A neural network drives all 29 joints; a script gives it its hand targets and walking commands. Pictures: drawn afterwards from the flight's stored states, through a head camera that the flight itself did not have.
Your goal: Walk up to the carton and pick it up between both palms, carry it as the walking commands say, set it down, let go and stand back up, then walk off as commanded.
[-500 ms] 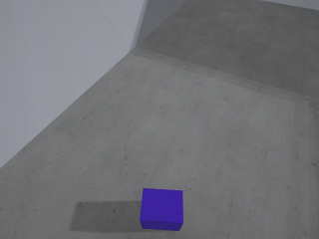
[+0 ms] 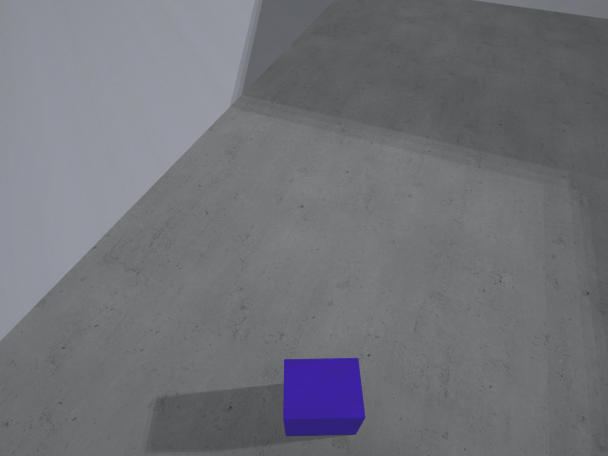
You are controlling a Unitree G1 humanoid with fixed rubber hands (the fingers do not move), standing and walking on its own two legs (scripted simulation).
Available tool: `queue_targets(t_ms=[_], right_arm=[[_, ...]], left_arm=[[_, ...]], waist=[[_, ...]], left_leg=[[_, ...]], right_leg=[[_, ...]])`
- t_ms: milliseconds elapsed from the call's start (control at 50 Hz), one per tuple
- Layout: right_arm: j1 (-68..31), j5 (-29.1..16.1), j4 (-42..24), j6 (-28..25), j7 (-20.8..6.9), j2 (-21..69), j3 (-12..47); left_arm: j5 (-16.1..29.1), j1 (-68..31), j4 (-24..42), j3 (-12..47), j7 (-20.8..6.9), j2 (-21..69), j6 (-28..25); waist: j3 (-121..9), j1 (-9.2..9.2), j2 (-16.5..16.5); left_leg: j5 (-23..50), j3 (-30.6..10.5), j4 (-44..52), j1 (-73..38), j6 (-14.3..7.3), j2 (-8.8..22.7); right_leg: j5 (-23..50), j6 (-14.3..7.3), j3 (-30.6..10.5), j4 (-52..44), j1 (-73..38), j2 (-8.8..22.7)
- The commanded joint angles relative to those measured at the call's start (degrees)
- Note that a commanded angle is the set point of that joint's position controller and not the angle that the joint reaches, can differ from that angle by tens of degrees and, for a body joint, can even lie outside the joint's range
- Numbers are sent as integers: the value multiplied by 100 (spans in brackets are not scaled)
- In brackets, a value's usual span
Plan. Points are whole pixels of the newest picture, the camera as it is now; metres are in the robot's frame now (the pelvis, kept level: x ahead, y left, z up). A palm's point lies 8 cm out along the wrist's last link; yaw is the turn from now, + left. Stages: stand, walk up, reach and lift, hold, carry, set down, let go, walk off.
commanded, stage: walk up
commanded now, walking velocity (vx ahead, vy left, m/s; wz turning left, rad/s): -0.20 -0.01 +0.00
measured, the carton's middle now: (321, 398) +0.37 -0.03 -0.67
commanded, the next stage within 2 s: stand in 0.70 s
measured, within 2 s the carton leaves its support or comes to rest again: neither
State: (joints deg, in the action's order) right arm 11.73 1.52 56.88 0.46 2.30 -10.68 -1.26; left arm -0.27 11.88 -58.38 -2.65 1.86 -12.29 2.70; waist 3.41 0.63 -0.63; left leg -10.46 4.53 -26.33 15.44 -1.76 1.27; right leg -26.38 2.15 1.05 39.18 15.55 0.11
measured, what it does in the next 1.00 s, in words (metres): steps on the spot: right foot, then left foot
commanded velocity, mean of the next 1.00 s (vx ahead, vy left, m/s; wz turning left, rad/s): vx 0.00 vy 0.00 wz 0.00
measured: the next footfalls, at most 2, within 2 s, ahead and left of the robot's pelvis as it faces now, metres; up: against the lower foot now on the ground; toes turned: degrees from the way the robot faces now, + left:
right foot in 0.10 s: +0.01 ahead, -0.12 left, +0.00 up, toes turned -1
left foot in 0.38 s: -0.02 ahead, +0.12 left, +0.00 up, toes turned -4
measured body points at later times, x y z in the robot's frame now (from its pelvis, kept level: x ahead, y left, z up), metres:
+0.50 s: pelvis -0.04 -0.01 +0.01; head -0.04 +0.00 +0.46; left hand -0.03 +0.21 -0.16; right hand -0.06 -0.23 -0.15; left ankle -0.06 +0.11 -0.74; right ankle -0.03 -0.11 -0.74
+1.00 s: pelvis -0.04 -0.01 +0.01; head -0.04 -0.01 +0.45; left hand -0.05 +0.22 -0.15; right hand -0.06 -0.23 -0.16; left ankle -0.06 +0.11 -0.74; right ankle -0.03 -0.11 -0.74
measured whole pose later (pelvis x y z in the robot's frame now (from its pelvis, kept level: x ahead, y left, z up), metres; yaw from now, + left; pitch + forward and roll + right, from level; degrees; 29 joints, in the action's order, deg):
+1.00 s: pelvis -0.04 -0.01 +0.01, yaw +0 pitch -2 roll +0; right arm 19.2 0.9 62.6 -0.5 2.4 -7.9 -1.1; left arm -0.8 16.9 -63.1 -0.7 1.8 -8.5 -1.1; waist 2.2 0.2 0.2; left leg -13.4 2.1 -21.8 6.8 0.1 0.8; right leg -10.5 -1.1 3.0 22.1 10.1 0.0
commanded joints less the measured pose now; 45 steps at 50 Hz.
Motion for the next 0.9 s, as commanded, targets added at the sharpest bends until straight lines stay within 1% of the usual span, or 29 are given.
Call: queue_targets(t_ms=[0,20,40,60,80,100,120,140,160,180,200,220,260,280,300,320,340,360,380,400,460,600,680,700,740,780,880], right_arm=[[153,-1,-230,35,56,-1089,-290],[126,28,-270,63,44,-1063,-291],[104,51,-261,94,18,-975,-268],[110,36,-178,133,-31,-751,-190],[172,-11,-158,181,-69,-589,-144],[98,-47,-233,203,-106,-319,-70],[-71,6,-253,256,-93,-285,-72],[35,-2,-163,293,-110,-358,-92],[361,-32,-9,271,-134,-313,-40],[556,-49,148,238,-134,-300,-38],[644,-54,253,205,-128,-286,-37],[652,-61,314,174,-117,-277,-42],[560,-95,351,146,-76,-265,-57],[557,-118,368,131,-54,-236,-58],[612,-143,390,104,-34,-202,-54],[754,-170,441,66,-13,-179,-52],[875,-167,505,24,5,-232,-64],[972,-148,553,-22,8,-339,-68],[856,-151,578,-53,-10,-381,-75],[862,-161,645,-59,-20,-255,-41],[965,-133,709,-92,-2,-184,-10],[1154,-88,728,-118,5,-133,-5],[1212,-73,713,-127,5,-102,-29],[1189,-52,621,-131,37,-189,-56],[1202,-43,608,-123,42,-220,-80],[1193,-43,581,-114,40,-196,-84],[1198,-55,527,-120,26,-139,-59]], left_arm=[[43,525,209,-104,67,-437,-20],[33,559,210,-91,51,-371,-22],[6,643,164,-63,20,-262,-48],[-56,887,63,-8,-30,-71,-110],[-142,873,93,-32,-57,-196,-154],[-205,761,166,-67,-50,-588,-206],[-183,459,214,-39,-52,-795,-209],[-146,278,224,78,-29,-629,-241],[-93,112,201,171,0,-443,-271],[-75,1,174,208,14,-368,-309],[-84,-28,141,223,20,-332,-348],[-96,47,109,204,15,-315,-373],[-108,326,-12,156,14,-372,-388],[-91,404,-61,138,17,-397,-376],[-66,456,-113,121,18,-414,-354],[-36,503,-165,105,13,-411,-330],[-18,581,-199,103,6,-327,-325],[-15,588,-219,118,1,-198,-344],[15,621,-227,128,-2,-81,-368],[5,466,-244,114,-11,-82,-367],[-17,462,-386,99,-18,-103,-354],[-16,496,-525,130,-22,-49,-317],[-11,574,-563,149,-13,-35,-319],[-79,618,-501,147,-20,-19,-336],[-82,664,-459,153,-20,25,-342],[-80,712,-426,157,-16,24,-353],[-60,767,-376,142,-2,-67,-401]], waist=[[-805,-42,981],[-943,-45,929],[-974,-69,863],[-1016,-146,730],[-617,-141,302],[-274,-215,-923],[192,-249,-1507],[381,-138,-963],[386,25,-673],[342,88,-609],[284,100,-580],[214,78,-622],[166,-28,-706],[164,-53,-681],[159,-37,-613],[129,16,-553],[54,2,-463],[-7,-26,-249],[100,-124,161],[165,-85,284],[101,-99,365],[247,-128,296],[303,-139,242],[313,-42,255],[319,-53,382],[340,-61,380],[228,-31,141]], left_leg=[[4659,-1389,139,-666,-974,1838],[3998,-1382,190,-517,-958,1808],[2590,-1345,370,-274,-855,1627],[-258,-1186,745,177,-562,1246],[-1471,-942,614,767,-204,745],[-1144,-416,-163,1160,150,106],[-1646,-152,-1084,661,161,-11],[-1517,-470,-1584,331,100,67],[-1264,-498,-1753,201,90,56],[-1121,-514,-1704,149,99,53],[-1075,-507,-1545,129,100,45],[-1105,-455,-1382,123,125,36],[-1238,-378,-890,30,169,30],[-1175,-323,-555,-62,191,24],[-866,-275,-74,-238,210,29],[-321,-236,511,-511,229,39],[49,-365,761,-823,221,202],[285,-610,863,-1081,162,474],[355,-830,898,-954,64,626],[329,-880,993,-671,25,622],[265,-846,1149,-579,-3,575],[-218,-954,1286,-407,-62,575],[-339,-958,1326,-372,-62,562],[-259,-966,1317,-371,-62,708],[-350,-1048,1360,-329,-110,791],[-404,-1028,1338,-264,-118,782],[41,-773,1010,-407,-41,578]], right_leg=[[71,9,-95,133,83,140],[241,-25,-55,-19,-61,118],[573,-93,11,-478,-302,73],[909,-189,124,-1321,-840,85],[580,-262,-251,-2085,-1163,354],[-749,-589,-1658,-2987,-722,1394],[-1340,-959,-2163,-3562,385,1965],[-842,-1008,-1962,-3454,660,1823],[-254,-943,-1572,-3263,592,1518],[262,-881,-1290,-3123,412,1298],[756,-866,-1111,-3007,127,1179],[1153,-862,-1028,-2898,-127,1121],[1482,-885,-1061,-2831,-480,1154],[1552,-870,-1046,-2792,-594,1151],[1638,-808,-1002,-2724,-647,1133],[1767,-700,-948,-2634,-638,1098],[1885,-582,-905,-2545,-563,989],[2026,-518,-786,-2380,-408,828],[1927,-435,-541,-2388,-375,569],[1902,-393,-405,-2364,-627,465],[1996,-429,-385,-2220,-873,485],[1768,-396,-369,-2150,-760,433],[1739,-376,-365,-2132,-709,428],[1597,-340,-196,-1995,-615,410],[1526,-318,-108,-1905,-565,367],[1503,-320,-101,-1893,-558,377],[1666,-385,-337,-2094,-531,531]])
